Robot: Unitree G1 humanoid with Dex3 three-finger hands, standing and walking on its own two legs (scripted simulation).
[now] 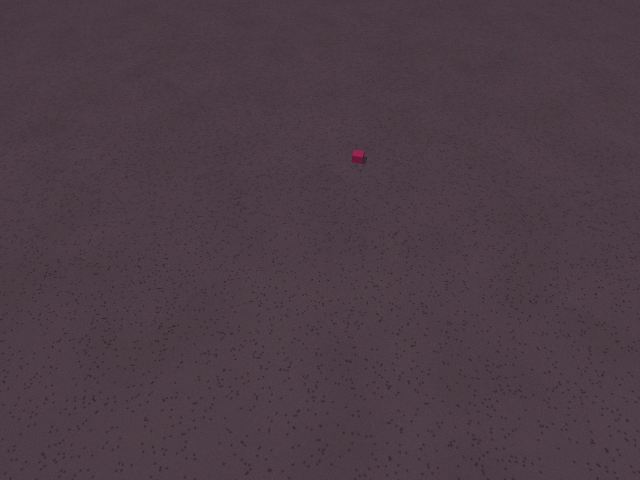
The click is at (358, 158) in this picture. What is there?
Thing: small box
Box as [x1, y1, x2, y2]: [352, 150, 364, 163]
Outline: 354,150 352,155 352,161 361,163 364,151
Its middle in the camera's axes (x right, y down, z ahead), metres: +0.20 -0.42 +1.97
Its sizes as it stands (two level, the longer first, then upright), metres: 0.054 0.051 0.041
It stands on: the floor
